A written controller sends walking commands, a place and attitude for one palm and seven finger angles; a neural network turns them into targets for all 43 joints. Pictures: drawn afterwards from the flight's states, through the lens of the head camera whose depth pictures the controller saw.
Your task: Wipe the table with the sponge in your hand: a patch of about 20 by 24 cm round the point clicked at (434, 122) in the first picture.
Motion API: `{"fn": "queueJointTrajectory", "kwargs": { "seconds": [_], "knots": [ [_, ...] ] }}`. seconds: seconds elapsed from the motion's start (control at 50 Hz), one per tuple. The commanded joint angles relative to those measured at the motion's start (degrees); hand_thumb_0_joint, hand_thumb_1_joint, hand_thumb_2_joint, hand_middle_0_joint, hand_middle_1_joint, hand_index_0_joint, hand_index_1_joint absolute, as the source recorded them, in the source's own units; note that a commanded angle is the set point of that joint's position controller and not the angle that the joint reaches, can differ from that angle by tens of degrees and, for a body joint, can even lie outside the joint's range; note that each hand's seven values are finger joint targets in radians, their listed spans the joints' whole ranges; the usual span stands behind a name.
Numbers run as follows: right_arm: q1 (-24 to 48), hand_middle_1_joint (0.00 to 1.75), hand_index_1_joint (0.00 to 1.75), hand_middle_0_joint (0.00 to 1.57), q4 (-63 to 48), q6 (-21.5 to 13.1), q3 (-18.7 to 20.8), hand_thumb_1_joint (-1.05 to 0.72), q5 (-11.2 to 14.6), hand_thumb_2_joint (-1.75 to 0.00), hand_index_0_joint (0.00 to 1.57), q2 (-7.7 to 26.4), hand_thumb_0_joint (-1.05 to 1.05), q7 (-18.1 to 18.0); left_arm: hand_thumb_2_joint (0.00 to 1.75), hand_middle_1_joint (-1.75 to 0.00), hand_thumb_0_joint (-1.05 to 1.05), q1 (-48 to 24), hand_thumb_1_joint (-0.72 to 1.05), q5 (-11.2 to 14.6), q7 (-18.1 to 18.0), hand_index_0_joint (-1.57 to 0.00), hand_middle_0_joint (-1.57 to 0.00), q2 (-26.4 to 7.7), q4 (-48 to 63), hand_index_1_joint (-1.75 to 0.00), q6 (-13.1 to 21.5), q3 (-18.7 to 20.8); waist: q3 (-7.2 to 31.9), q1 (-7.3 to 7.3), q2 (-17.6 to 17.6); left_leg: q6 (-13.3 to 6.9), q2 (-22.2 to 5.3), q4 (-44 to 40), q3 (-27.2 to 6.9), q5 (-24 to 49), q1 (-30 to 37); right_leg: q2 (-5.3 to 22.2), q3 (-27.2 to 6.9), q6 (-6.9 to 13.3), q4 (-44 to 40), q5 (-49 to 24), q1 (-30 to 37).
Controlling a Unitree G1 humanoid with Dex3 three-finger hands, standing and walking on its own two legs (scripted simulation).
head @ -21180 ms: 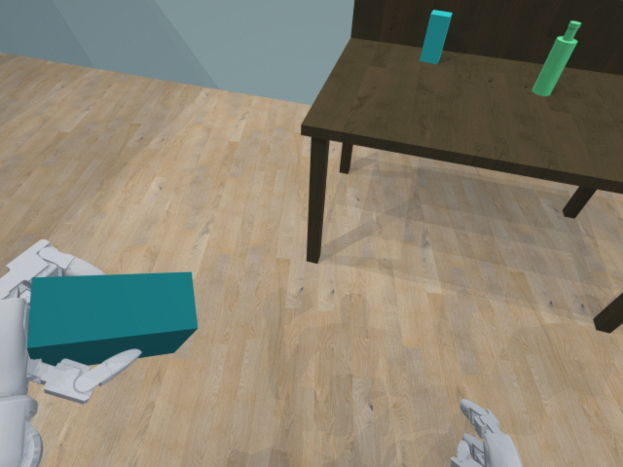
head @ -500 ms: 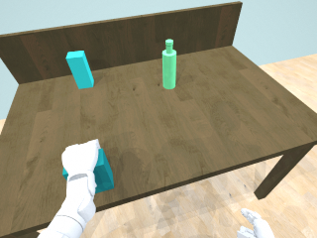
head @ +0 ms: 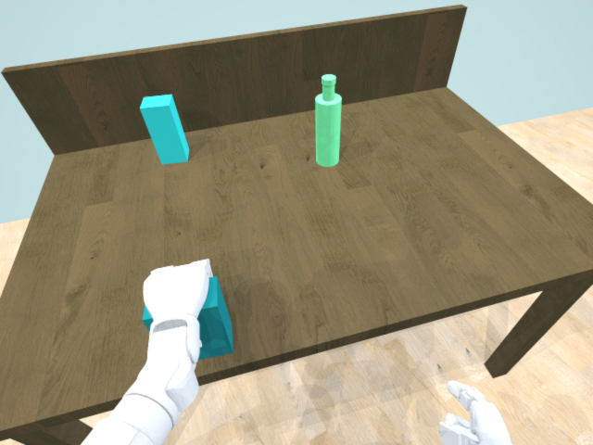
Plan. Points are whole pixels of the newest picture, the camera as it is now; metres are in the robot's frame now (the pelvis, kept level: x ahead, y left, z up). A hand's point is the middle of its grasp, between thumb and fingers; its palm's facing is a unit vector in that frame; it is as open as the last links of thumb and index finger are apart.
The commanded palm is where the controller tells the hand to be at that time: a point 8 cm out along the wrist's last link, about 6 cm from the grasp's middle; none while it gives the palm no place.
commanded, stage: slide across to the third lane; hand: left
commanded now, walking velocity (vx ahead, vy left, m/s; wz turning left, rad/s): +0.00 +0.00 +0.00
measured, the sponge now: (195, 329) +0.30 +0.21 -0.05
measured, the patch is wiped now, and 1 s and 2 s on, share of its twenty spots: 0.65 0.85 1.00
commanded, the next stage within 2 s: wipe forward along the third lane in 0.24 s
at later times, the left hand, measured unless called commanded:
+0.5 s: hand (227, 297) +0.33 +0.16 +0.00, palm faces -0.06 -0.05 -1.00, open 10.1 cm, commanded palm +0.31 +0.15 +0.04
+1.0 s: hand (227, 272) +0.38 +0.17 +0.00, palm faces -0.09 +0.00 -1.00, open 10.0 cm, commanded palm +0.36 +0.17 +0.02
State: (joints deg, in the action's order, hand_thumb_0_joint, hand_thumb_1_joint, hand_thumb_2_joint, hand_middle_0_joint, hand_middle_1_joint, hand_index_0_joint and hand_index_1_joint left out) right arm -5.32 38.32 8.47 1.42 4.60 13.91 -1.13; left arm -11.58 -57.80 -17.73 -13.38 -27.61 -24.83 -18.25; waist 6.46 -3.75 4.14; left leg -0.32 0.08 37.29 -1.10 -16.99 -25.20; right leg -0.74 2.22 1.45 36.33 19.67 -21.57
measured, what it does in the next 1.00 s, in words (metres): stands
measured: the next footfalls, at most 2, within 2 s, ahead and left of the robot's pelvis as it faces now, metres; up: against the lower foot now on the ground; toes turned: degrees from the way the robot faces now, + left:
none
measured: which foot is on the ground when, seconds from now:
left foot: down 0.00-1.00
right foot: down 0.00-1.00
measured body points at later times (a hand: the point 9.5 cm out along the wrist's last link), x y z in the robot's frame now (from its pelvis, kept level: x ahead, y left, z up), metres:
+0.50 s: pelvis -0.02 -0.02 +0.00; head -0.02 -0.04 +0.45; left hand +0.33 +0.15 +0.05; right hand +0.17 -0.24 -0.12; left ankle +0.02 +0.12 -0.72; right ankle -0.01 -0.11 -0.72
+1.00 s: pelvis -0.03 -0.02 -0.01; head +0.00 -0.04 +0.44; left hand +0.38 +0.16 +0.05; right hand +0.08 -0.28 -0.15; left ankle +0.02 +0.12 -0.72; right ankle -0.01 -0.11 -0.72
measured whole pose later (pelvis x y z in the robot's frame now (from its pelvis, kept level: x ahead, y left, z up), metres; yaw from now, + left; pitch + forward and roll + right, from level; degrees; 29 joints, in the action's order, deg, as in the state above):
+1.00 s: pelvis -0.03 -0.02 -0.01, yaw -1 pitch +11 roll +0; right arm -10.6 43.1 8.4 1.7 3.9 14.1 -2.6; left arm -37.1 -57.1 -22.8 -11.6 -58.4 -22.1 -11.5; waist 8.5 1.6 3.3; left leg 0.7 -2.0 40.1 -1.0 -15.5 -35.8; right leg -2.8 2.1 3.1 40.4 18.2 -33.3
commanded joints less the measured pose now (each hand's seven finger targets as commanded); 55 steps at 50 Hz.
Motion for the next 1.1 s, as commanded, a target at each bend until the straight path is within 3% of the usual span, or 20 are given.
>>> {"fn": "queueJointTrajectory", "kwargs": {
  "seconds": [0.0,0.14,0.2,0.24,0.28,0.3,0.36,0.4,0.44,0.52,0.58,0.6,0.64,0.7,0.78,0.9,0.94,1.0,1.04,1.08],
  "knots": [
    [8.60,0.30,0.30,0.20,-7.91,-2.77,1.91,-0.90,-0.20,-0.90,0.20,5.94,0.00,-0.14,1.30,-1.60,0.00,-17.23,0.10,0.49,-0.67,-1.20,-1.20,2.10,5.63,-1.60,3.02,-1.64,10.13,2.48,-6.68,-1.82,0.47,-4.33,-1.19,8.93,8.77,-1.69,-0.92,2.63,-5.68,-12.37,-1.28],
    [8.80,0.30,0.30,0.20,-7.14,-2.18,1.98,-0.90,-0.10,-0.90,0.20,5.16,0.00,0.66,1.30,-1.60,0.00,-23.12,0.10,0.65,-2.06,-1.20,-1.20,7.91,0.88,-1.60,2.51,-6.26,10.97,3.12,-7.18,-1.68,0.26,-4.07,-1.24,8.68,8.81,-1.60,0.34,2.61,-4.92,-11.58,-2.57],
    [8.88,0.30,0.30,0.20,-6.69,-1.56,2.25,-0.90,-0.42,-0.90,0.20,5.45,0.00,0.95,1.30,-1.60,0.00,-23.18,0.10,0.25,-3.15,-1.20,-1.20,4.64,-1.25,-1.60,1.58,-2.20,12.52,1.84,-8.13,-1.57,0.38,-4.01,-0.82,9.28,8.03,-1.76,-0.53,2.83,-5.31,-12.87,-0.90],
    [9.28,0.30,0.30,0.20,-6.83,-1.17,2.08,-0.90,-0.34,-0.90,0.20,4.86,0.00,1.24,1.30,-1.60,0.00,-23.97,0.10,0.27,-3.75,-1.20,-1.20,8.18,-2.48,-1.60,0.79,-5.31,11.41,2.59,-8.54,-1.55,0.49,-3.85,-0.28,8.99,7.67,-1.48,0.05,2.51,-5.22,-12.85,-1.18],
    [9.40,0.30,0.30,0.20,-6.22,-1.01,2.01,-0.90,-0.35,-0.90,0.20,5.00,0.00,1.25,1.30,-1.60,0.00,-26.13,0.10,0.69,-4.62,-1.20,-1.20,6.46,-4.48,-1.60,0.03,-3.32,10.81,2.49,-9.16,-1.59,0.60,-4.18,0.10,7.69,6.93,-1.40,-0.49,2.38,-5.91,-12.18,-0.95],
    [9.85,0.30,0.30,0.20,-6.21,-0.85,1.97,-0.90,-0.46,-0.90,0.20,5.28,0.00,1.02,1.30,-1.60,0.00,-24.31,0.10,1.12,-5.02,-1.20,-1.20,3.02,-4.99,-1.60,-0.62,0.77,11.07,0.99,-8.88,-1.44,0.76,-4.75,0.07,6.89,5.93,-1.54,-1.29,2.51,-6.66,-11.24,0.05],
    [9.67,0.30,0.30,0.20,-5.79,-0.69,1.62,-0.90,-0.36,-0.90,0.20,5.03,0.00,0.51,1.30,-1.60,0.00,-27.35,0.10,0.88,-5.47,-1.20,-1.20,4.13,-7.37,-1.60,-1.90,-0.53,9.96,2.29,-9.25,-1.62,1.12,-4.54,1.09,5.98,5.22,-0.98,-1.45,1.92,-7.05,-11.56,0.04],
    [9.36,0.30,0.30,0.20,-4.99,-0.62,1.44,-0.90,-0.54,-0.90,0.20,5.70,0.00,-0.25,1.30,-1.60,0.00,-28.61,0.10,0.71,-5.77,-1.20,-1.20,-1.24,-9.70,-1.60,-2.40,4.63,9.46,1.91,-10.64,-1.56,1.36,-4.78,1.09,4.27,3.35,-0.89,-2.77,1.70,-7.89,-10.48,0.38],
    [8.72,0.30,0.30,0.20,-5.16,-0.78,1.24,-0.90,-0.57,-0.90,0.20,5.22,0.00,-0.84,1.30,-1.60,0.00,-30.66,0.10,0.25,-5.45,-1.20,-1.20,0.98,-10.15,-1.60,-2.27,2.09,9.93,3.14,-9.99,-1.76,1.58,-4.43,1.75,3.87,3.11,-0.37,-2.80,1.19,-7.86,-10.39,0.25],
    [6.47,0.30,0.30,0.20,-4.23,-0.82,1.36,-0.90,-0.85,-0.90,0.20,5.63,0.00,-1.77,1.30,-1.60,0.00,-33.57,0.10,-1.65,-5.04,-1.20,-1.20,-2.81,-14.45,-1.60,-1.45,4.83,10.29,3.58,-8.79,-1.79,1.57,-3.78,1.95,2.41,1.59,-0.38,-3.53,1.25,-7.59,-7.92,-1.30],
    [5.39,0.30,0.30,0.20,-4.32,-1.13,1.57,-0.90,-0.83,-0.90,0.20,5.58,0.00,-1.87,1.30,-1.60,0.00,-32.76,0.10,-0.86,-4.84,-1.20,-1.20,-1.14,-16.93,-1.60,-0.64,4.20,11.35,3.78,-9.15,-1.65,1.45,-3.03,2.31,3.02,0.35,-0.23,-3.62,1.10,-7.10,-10.10,-1.26],
    [5.08,0.30,0.30,0.20,-4.06,-1.03,1.73,-0.90,-0.86,-0.90,0.20,5.99,0.00,-1.94,1.30,-1.60,0.00,-32.24,0.10,-0.73,-5.00,-1.20,-1.20,-3.99,-17.59,-1.60,-0.45,7.05,12.00,3.07,-8.79,-1.49,1.36,-3.17,2.04,2.79,-0.06,-0.42,-4.09,1.28,-7.14,-9.42,-1.13],
    [4.16,0.30,0.30,0.20,-3.98,-1.25,1.55,-0.90,-0.71,-0.90,0.20,5.80,0.00,-2.06,1.30,-1.60,0.00,-34.79,0.10,-0.43,-4.88,-1.20,-1.20,-1.97,-19.48,-1.60,-0.03,4.80,10.41,4.66,-10.01,-1.74,1.25,-2.54,2.38,1.84,-1.46,-0.14,-3.74,0.74,-7.10,-9.01,-2.54],
    [2.70,0.30,0.30,0.20,-3.27,-1.56,1.86,-0.90,-1.01,-0.90,0.20,6.58,0.00,-2.27,1.30,-1.60,0.00,-35.20,0.10,-0.92,-5.27,-1.20,-1.20,-7.04,-22.21,-1.60,0.87,9.26,11.50,3.97,-10.50,-1.70,1.19,-2.06,2.20,1.74,-3.25,-0.16,-4.76,0.81,-6.77,-9.44,-2.13],
    [1.13,0.30,0.30,0.20,-3.20,-1.96,1.94,-0.90,-0.92,-0.90,0.20,6.30,0.00,-1.97,1.30,-1.60,0.00,-37.49,0.10,-1.07,-5.53,-1.20,-1.20,-3.77,-24.28,-1.60,1.69,6.12,11.49,5.47,-10.10,-1.85,0.97,-1.17,2.55,1.49,-4.29,-0.06,-4.04,0.54,-6.14,-9.61,-3.97],
    [-0.64,0.30,0.30,0.20,-2.30,-2.28,2.06,-0.90,-1.01,-0.90,0.20,6.93,0.00,-1.97,1.30,-1.60,0.00,-39.97,0.10,-0.76,-6.42,-1.20,-1.20,-9.19,-27.11,-1.60,2.03,10.60,13.27,5.27,-9.51,-1.87,0.79,-0.68,2.30,0.65,-6.61,-0.16,-4.35,0.42,-5.70,-8.34,-4.14],
    [-1.45,0.30,0.30,0.20,-2.02,-2.63,2.06,-0.90,-0.96,-0.90,0.20,6.66,0.00,-1.94,1.30,-1.60,0.00,-43.14,0.10,-0.84,-6.57,-1.20,-1.20,-6.90,-27.47,-1.60,2.22,8.01,12.92,6.90,-9.70,-2.15,0.56,-0.16,2.63,0.39,-6.26,-0.10,-3.83,0.05,-5.68,-7.93,-5.67],
    [-2.09,0.30,0.30,0.20,-1.45,-2.83,2.02,-0.90,-1.03,-0.90,0.20,7.20,0.00,-1.95,1.30,-1.60,0.00,-45.14,0.10,-0.95,-6.77,-1.20,-1.20,-10.03,-29.93,-1.60,1.96,10.45,13.17,6.80,-10.05,-2.07,0.48,0.03,2.23,-0.45,-7.63,-0.37,-3.94,0.09,-5.49,-6.19,-6.52],
    [-2.96,0.30,0.30,0.20,-1.47,-3.14,2.02,-0.90,-1.03,-0.90,0.20,6.83,0.00,-1.80,1.30,-1.60,0.00,-46.72,0.10,-0.69,-6.79,-1.20,-1.20,-7.96,-29.93,-1.60,2.05,8.41,14.64,7.52,-8.48,-2.23,0.42,0.47,2.49,0.16,-6.96,-0.28,-3.38,-0.07,-4.94,-7.25,-6.93],
    [-3.71,0.30,0.30,0.20,-1.14,-3.32,2.00,-0.90,-1.17,-0.90,0.20,7.13,0.00,-1.69,1.30,-1.60,0.00,-47.72,0.10,-0.65,-6.81,-1.20,-1.20,-9.50,-31.31,-1.60,2.15,9.48,15.33,7.85,-9.45,-2.32,0.26,1.05,2.46,0.64,-7.63,-0.30,-3.58,-0.17,-4.47,-8.72,-6.62]
  ]
}}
